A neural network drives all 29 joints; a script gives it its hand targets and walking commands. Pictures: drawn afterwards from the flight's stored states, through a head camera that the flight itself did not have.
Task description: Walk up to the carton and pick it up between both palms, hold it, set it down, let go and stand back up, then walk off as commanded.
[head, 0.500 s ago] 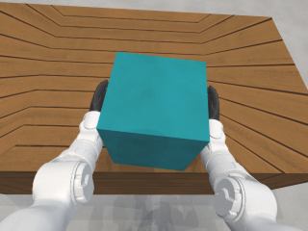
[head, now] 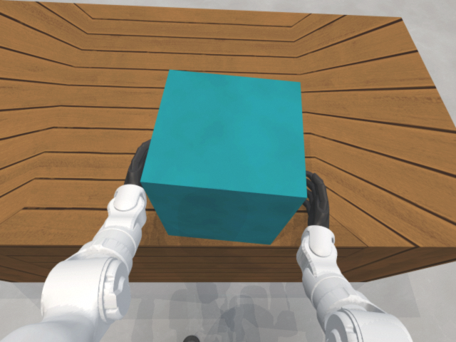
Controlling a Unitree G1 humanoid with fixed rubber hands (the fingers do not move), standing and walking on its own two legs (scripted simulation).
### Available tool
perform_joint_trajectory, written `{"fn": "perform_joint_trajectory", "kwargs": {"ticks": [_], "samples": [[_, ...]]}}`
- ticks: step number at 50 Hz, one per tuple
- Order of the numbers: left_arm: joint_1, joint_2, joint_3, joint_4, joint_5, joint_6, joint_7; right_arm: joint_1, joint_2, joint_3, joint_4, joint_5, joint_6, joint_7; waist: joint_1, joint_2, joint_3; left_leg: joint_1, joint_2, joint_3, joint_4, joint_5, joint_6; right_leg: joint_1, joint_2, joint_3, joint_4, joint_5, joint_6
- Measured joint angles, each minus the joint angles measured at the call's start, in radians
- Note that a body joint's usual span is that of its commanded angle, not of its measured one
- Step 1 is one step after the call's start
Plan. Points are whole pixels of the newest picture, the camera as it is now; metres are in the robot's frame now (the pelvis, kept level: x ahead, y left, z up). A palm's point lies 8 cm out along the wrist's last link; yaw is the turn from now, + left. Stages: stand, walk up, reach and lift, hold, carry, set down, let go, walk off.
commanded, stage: set down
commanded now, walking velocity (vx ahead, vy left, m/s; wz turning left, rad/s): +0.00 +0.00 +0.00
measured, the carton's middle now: (226, 168) +0.43 +0.03 +0.00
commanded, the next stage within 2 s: none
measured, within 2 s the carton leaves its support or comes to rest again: neither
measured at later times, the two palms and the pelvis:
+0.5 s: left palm (107, 217) +0.33 +0.22 -0.01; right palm (319, 235) +0.32 -0.13 +0.00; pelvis -0.06 +0.04 -0.01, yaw -1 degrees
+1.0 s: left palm (99, 268) +0.25 +0.22 -0.02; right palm (363, 303) +0.22 -0.19 -0.01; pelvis -0.05 +0.01 +0.00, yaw +0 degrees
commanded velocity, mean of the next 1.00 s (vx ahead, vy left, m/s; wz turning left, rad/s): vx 0.00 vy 0.00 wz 0.00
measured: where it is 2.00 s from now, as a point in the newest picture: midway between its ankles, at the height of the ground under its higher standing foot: outside the picture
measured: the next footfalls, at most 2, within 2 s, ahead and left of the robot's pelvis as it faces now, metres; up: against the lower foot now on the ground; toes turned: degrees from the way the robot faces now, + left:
none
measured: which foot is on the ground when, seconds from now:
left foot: down 0.00-1.00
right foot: down 0.00-1.00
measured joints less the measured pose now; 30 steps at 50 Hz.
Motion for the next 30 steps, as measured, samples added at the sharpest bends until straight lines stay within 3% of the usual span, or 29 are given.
{"fn": "perform_joint_trajectory", "kwargs": {"ticks": [4,14,24,30], "samples": [[0.068,0.0,-0.001,-0.067,0.0,-0.007,-0.002,0.023,0.0,0.008,-0.038,0.045,-0.012,0.015,0.0,0.006,0.015,-0.005,0.0,0.0,0.02,-0.001,-0.014,0.005,0.0,0.0,-0.001,-0.003,-0.019],[0.115,0.0,-0.019,-0.099,-0.033,-0.043,-0.012,0.012,-0.018,0.028,-0.101,0.109,0.048,0.026,0.0,0.018,-0.004,-0.004,0.001,0.0,0.046,-0.004,0.022,0.013,0.001,0.0,0.008,0.022,-0.002],[0.119,0.003,-0.208,-0.092,-0.145,-0.034,0.034,-0.01,-0.047,0.029,-0.101,0.166,0.171,0.076,0.0,0.019,-0.004,-0.004,0.0,0.0,0.089,-0.006,0.043,0.032,0.001,0.0,0.015,0.037,0.0],[0.165,0.003,-0.243,-0.151,-0.164,-0.018,0.056,0.011,-0.068,0.045,-0.101,0.2,0.187,0.097,0.0,0.019,-0.004,0.002,-0.001,0.0,0.092,-0.006,0.039,0.038,0.001,0.0,0.017,0.042,-0.001]]}}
